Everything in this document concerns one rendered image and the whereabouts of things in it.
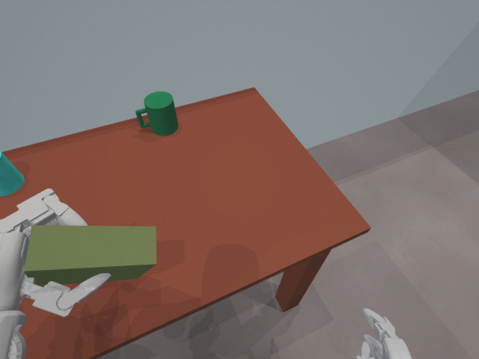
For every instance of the sponge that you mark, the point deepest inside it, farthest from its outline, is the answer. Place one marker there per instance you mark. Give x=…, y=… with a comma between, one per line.
x=73, y=254

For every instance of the robot left forearm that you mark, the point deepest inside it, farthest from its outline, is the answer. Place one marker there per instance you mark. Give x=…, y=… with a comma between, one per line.
x=12, y=343

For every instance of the table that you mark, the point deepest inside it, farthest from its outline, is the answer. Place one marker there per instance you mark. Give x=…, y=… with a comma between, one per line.
x=235, y=198

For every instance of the right robot hand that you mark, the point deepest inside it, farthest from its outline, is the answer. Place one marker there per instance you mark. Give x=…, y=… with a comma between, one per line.
x=391, y=348

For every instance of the left robot hand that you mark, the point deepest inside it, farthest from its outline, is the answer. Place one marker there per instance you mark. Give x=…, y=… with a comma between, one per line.
x=15, y=230

